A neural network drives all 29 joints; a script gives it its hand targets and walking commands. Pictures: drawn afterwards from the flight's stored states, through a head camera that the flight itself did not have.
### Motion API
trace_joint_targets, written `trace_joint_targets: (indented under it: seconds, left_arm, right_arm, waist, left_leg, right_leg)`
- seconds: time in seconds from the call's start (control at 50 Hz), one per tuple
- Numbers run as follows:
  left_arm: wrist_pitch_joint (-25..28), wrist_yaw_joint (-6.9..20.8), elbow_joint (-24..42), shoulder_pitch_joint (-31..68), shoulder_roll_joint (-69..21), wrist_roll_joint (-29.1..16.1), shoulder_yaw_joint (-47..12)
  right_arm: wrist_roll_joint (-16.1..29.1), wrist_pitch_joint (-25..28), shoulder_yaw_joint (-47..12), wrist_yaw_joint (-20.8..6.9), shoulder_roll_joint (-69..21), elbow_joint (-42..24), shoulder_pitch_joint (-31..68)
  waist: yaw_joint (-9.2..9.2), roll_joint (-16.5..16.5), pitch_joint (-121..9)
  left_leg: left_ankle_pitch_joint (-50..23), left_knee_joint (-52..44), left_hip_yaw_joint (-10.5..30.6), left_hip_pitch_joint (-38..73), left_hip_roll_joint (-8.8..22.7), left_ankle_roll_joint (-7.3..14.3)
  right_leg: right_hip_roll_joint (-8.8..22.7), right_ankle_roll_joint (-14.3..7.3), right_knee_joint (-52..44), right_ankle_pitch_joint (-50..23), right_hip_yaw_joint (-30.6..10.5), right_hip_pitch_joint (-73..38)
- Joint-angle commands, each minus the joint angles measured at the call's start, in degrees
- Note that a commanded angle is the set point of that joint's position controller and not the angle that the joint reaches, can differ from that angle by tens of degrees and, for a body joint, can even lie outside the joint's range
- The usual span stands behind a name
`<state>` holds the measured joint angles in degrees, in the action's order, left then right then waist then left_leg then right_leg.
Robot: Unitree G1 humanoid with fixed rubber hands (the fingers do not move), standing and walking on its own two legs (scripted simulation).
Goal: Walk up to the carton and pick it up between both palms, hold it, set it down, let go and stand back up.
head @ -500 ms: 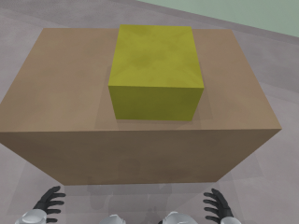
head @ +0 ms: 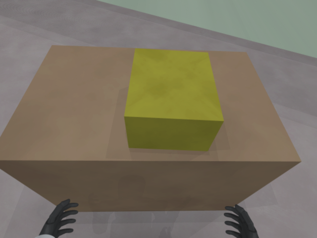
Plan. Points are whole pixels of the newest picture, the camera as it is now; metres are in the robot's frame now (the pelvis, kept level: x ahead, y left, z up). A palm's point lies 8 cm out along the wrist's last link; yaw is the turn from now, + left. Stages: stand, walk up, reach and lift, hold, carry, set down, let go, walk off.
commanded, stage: reach and lift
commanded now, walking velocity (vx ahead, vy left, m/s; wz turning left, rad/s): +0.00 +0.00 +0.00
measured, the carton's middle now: (170, 97) +0.54 -0.05 +0.00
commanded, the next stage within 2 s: none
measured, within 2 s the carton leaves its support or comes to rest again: neither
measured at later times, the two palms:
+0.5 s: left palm (60, 203) +0.21 +0.23 -0.03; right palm (259, 212) +0.18 -0.24 -0.02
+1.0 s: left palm (69, 167) +0.28 +0.21 +0.02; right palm (253, 166) +0.28 -0.24 +0.02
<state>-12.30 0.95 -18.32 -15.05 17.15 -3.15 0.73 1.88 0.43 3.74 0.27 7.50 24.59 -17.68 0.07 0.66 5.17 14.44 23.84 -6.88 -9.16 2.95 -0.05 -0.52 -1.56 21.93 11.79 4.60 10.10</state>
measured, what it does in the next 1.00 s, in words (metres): stands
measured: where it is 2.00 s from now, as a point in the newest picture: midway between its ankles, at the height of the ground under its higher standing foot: outside the picture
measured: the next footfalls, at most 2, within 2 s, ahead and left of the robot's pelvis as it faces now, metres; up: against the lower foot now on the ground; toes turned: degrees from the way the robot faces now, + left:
none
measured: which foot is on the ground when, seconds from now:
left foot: down 0.00-1.00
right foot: down 0.00-1.00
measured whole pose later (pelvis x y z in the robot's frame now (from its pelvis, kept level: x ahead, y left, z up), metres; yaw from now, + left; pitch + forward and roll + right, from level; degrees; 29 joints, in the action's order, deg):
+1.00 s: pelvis +0.00 -0.01 +0.00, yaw -1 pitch +1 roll +0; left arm 6.0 0.1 -29.0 5.8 15.1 -12.2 -1.4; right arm 14.3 9.3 1.7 0.9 14.7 31.7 6.0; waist -1.1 0.7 -1.0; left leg 13.7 21.4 -3.2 -8.8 2.0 -0.8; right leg -1.4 -2.0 20.5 11.0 3.0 10.8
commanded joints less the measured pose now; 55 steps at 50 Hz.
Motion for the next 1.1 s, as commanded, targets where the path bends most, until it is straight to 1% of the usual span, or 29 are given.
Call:
trace_joint_targets:
  seconds: [0.0,0.06,0.08,0.1,0.12,0.14,0.18,0.2,0.22,0.24,0.3,0.36,0.4,0.46,0.5,0.56,0.6,0.62,0.64,0.68,0.72,0.82,0.88,0.9,0.92,0.98,1.02,1.04,1.08]
  left_arm:
    - [7.71,-0.82,4.99,4.15,6.10,-2.86,1.16]
    - [7.87,0.31,2.89,2.27,5.33,-3.48,1.57]
    - [7.84,0.57,2.87,1.92,5.20,-3.44,1.69]
    - [7.93,0.73,3.26,2.32,4.69,-3.50,1.27]
    - [7.85,0.92,3.00,2.49,4.53,-3.31,1.79]
    - [7.53,1.16,2.56,2.72,4.10,-3.25,1.56]
    - [7.30,1.43,4.37,4.20,4.03,-3.02,1.81]
    - [7.24,1.48,4.34,5.09,3.62,-3.02,1.87]
    - [7.30,1.23,5.52,6.73,4.09,-2.82,2.09]
    - [7.60,0.89,7.08,7.68,3.93,-3.16,1.82]
    - [8.64,-0.49,11.09,9.31,4.18,-2.80,1.98]
    - [10.01,-1.77,12.88,11.36,4.30,-3.03,2.01]
    - [10.44,-2.36,12.38,12.28,3.72,-3.51,1.82]
    - [10.53,-2.79,11.22,15.06,3.72,-4.50,1.41]
    - [10.26,-2.76,9.53,16.71,3.79,-5.32,1.08]
    - [10.41,-2.64,7.14,20.36,4.09,-6.84,1.00]
    - [10.56,-2.46,4.48,21.77,3.74,-7.46,0.95]
    - [10.94,-2.37,4.15,23.37,3.60,-8.26,0.50]
    - [11.54,-2.31,3.17,24.32,3.38,-8.54,0.38]
    - [12.78,-2.10,1.04,26.39,3.76,-9.14,0.37]
    - [14.30,-1.55,0.06,26.70,3.47,-9.54,0.19]
    - [18.76,-0.94,-1.43,31.31,4.44,-9.48,0.65]
    - [21.29,-0.86,-1.51,34.17,5.01,-9.01,1.08]
    - [21.91,-0.99,-1.15,34.72,4.83,-9.16,1.22]
    - [22.18,-1.12,-1.89,35.54,5.40,-8.81,1.33]
    - [22.16,-1.14,-4.04,40.11,6.42,-9.09,1.71]
    - [21.08,-1.19,-5.74,44.56,6.97,-9.51,1.95]
    - [20.23,-1.19,-7.04,45.85,7.05,-9.70,1.80]
    - [18.64,-1.32,-7.49,49.45,7.46,-10.70,1.48]
  right_arm:
    - [0.71,7.94,2.12,-0.27,6.13,-3.12,2.58]
    - [1.77,8.69,1.56,0.07,7.81,-2.83,3.26]
    - [2.23,8.86,1.31,0.04,8.48,-2.94,3.22]
    - [2.55,9.07,1.49,0.10,9.06,-3.01,3.79]
    - [2.91,9.10,1.22,0.26,9.29,-3.43,4.11]
    - [3.53,8.81,1.07,0.43,9.47,-3.47,4.40]
    - [4.44,8.37,0.81,0.57,9.89,-4.62,4.90]
    - [4.32,7.89,0.57,0.38,10.27,-4.93,5.57]
    - [4.32,7.31,0.91,0.23,10.45,-5.80,6.38]
    - [4.60,6.87,0.86,0.09,9.76,-6.76,6.38]
    - [6.28,6.40,1.14,-0.61,9.72,-9.03,6.61]
    - [8.00,6.31,1.36,-1.48,10.45,-9.70,8.49]
    - [8.23,6.04,1.88,-1.89,11.13,-10.02,9.84]
    - [8.68,5.19,2.80,-1.88,10.79,-10.02,12.10]
    - [8.23,4.38,3.55,-1.74,11.17,-10.28,14.21]
    - [8.35,3.83,3.69,-1.34,11.22,-10.61,18.24]
    - [7.92,3.48,3.77,-1.25,11.77,-10.04,20.83]
    - [7.88,3.65,4.18,-1.18,12.13,-9.80,21.92]
    - [7.65,3.99,4.16,-1.04,12.13,-10.16,23.48]
    - [7.51,4.44,4.10,-0.74,12.38,-8.91,25.56]
    - [7.70,5.62,3.69,-0.34,12.40,-8.24,26.03]
    - [10.46,9.57,1.69,0.42,13.40,-4.40,31.09]
    - [12.37,11.49,0.30,0.78,13.69,-1.21,33.60]
    - [12.98,12.03,-0.15,0.85,13.80,-0.58,34.33]
    - [13.72,12.43,-0.52,0.89,14.20,0.84,35.35]
    - [15.47,12.56,-1.74,1.26,14.63,3.34,40.03]
    - [16.70,11.42,-2.66,1.36,15.15,5.01,44.12]
    - [16.88,10.66,-2.65,1.39,15.70,6.01,45.44]
    - [17.43,9.37,-2.86,1.53,16.45,6.38,48.76]
  waist:
    - [1.04,-1.79,-13.85]
    - [0.24,1.07,-12.65]
    - [-0.08,1.11,-12.17]
    - [0.32,1.72,-11.77]
    - [-0.45,1.74,-10.75]
    - [-0.31,1.90,-10.10]
    - [0.02,1.46,-9.21]
    - [0.11,2.03,-8.62]
    - [-0.45,1.22,-7.10]
    - [-0.45,0.82,-6.57]
    - [-1.13,-2.86,-8.56]
    - [-1.34,-5.49,-10.41]
    - [-1.65,-5.79,-11.04]
    - [-1.23,-5.86,-11.78]
    - [-1.40,-4.50,-11.41]
    - [-1.68,-2.27,-12.24]
    - [-2.21,-0.47,-11.92]
    - [-1.72,0.15,-12.75]
    - [-2.02,1.34,-13.29]
    - [-1.91,2.16,-14.37]
    - [-1.23,3.29,-16.28]
    - [-1.36,1.38,-20.34]
    - [-0.80,-0.46,-21.20]
    - [-0.93,-1.13,-21.92]
    - [-1.04,-2.17,-21.90]
    - [-0.53,-2.28,-22.73]
    - [-0.63,-2.42,-22.14]
    - [-0.35,-2.43,-21.59]
    - [-0.30,-1.57,-22.96]
  left_leg:
    - [-20.85,-1.27,3.79,9.81,-1.57,-1.84]
    - [-25.64,-1.81,4.72,11.42,-2.51,-2.09]
    - [-27.36,-2.19,4.83,11.93,-2.72,-2.37]
    - [-28.46,-2.56,5.22,12.54,-2.70,-2.60]
    - [-29.09,-2.63,5.03,12.65,-3.01,-2.79]
    - [-28.46,-3.21,4.91,13.14,-3.10,-2.79]
    - [-27.72,-4.11,4.89,13.59,-3.21,-2.75]
    - [-23.33,-5.35,4.75,13.77,-3.11,-2.71]
    - [-20.42,-6.15,4.32,12.43,-3.09,-2.48]
    - [-19.83,-6.67,4.28,11.51,-2.91,-2.11]
    - [-22.52,-6.37,4.14,10.97,-2.84,-2.58]
    - [-21.27,-6.38,4.57,11.28,-2.44,-2.93]
    - [-20.24,-6.38,4.47,10.37,-2.21,-2.90]
    - [-16.04,-6.74,4.66,8.57,-2.07,-2.43]
    - [-12.20,-7.31,4.76,6.66,-1.84,-1.79]
    - [-10.20,-7.33,4.67,4.76,-1.94,-1.22]
    - [-9.47,-7.32,5.07,3.62,-1.71,-1.03]
    - [-10.16,-7.06,5.23,3.62,-1.56,-1.07]
    - [-10.37,-6.58,5.20,3.28,-1.72,-0.99]
    - [-10.65,-6.05,5.40,2.98,-1.50,-0.88]
    - [-13.70,-5.15,5.60,3.44,-1.57,-0.88]
    - [-19.43,-2.75,5.84,4.09,-2.03,-1.49]
    - [-19.99,-2.45,6.05,3.16,-2.32,-1.88]
    - [-20.58,-2.49,6.14,3.34,-2.42,-1.91]
    - [-20.83,-2.30,6.07,3.35,-2.59,-1.95]
    - [-18.68,-2.13,6.03,1.61,-2.84,-1.68]
    - [-15.55,-2.85,6.01,-0.04,-2.99,-1.28]
    - [-14.25,-3.13,5.86,-0.55,-2.89,-1.09]
    - [-14.26,-2.98,5.91,-0.74,-2.88,-0.91]
  right_leg:
    - [-0.61,0.15,-3.35,-15.60,-2.70,-0.05]
    - [-0.87,0.49,-4.35,-20.89,-3.24,-1.95]
    - [-1.15,0.54,-4.84,-21.81,-3.28,-2.65]
    - [-1.49,0.54,-5.08,-22.13,-3.09,-2.92]
    - [-1.40,0.42,-5.70,-22.28,-3.46,-2.98]
    - [-1.28,0.46,-6.26,-21.77,-3.69,-2.98]
    - [-1.28,0.51,-7.12,-21.00,-3.90,-3.59]
    - [-1.14,0.42,-8.16,-16.46,-3.80,-2.53]
    - [-1.12,0.30,-8.80,-12.71,-3.90,-1.77]
    - [-1.12,0.41,-8.62,-11.85,-4.12,-2.41]
    - [-0.98,0.05,-7.78,-14.02,-4.78,-4.72]
    - [-0.62,-0.45,-7.44,-12.47,-5.01,-4.04]
    - [-0.53,-0.70,-7.20,-11.14,-5.01,-3.30]
    - [-0.12,-0.63,-6.80,-8.51,-5.57,-2.60]
    - [0.05,-0.49,-6.67,-5.96,-5.59,-2.34]
    - [0.32,-0.11,-6.19,-5.23,-5.77,-2.12]
    - [0.02,0.12,-5.66,-4.57,-5.27,-2.20]
    - [-0.15,0.19,-5.32,-4.77,-4.93,-1.77]
    - [-0.15,0.38,-5.06,-5.21,-5.05,-1.44]
    - [-0.14,0.40,-4.47,-5.66,-5.14,-2.01]
    - [-0.29,0.85,-3.82,-9.98,-5.24,-3.57]
    - [-0.39,1.03,-2.10,-16.66,-5.79,-6.36]
    - [-0.27,1.10,-1.51,-18.56,-6.23,-8.02]
    - [-0.12,1.02,-1.52,-19.21,-6.56,-8.04]
    - [0.01,0.92,-1.32,-19.46,-6.74,-8.05]
    - [0.40,1.22,-0.65,-20.18,-7.24,-9.13]
    - [0.79,1.32,-0.84,-17.58,-7.47,-8.05]
    - [0.90,1.40,-1.12,-16.42,-7.40,-7.49]
    - [0.79,1.62,-0.86,-16.66,-7.29,-7.14]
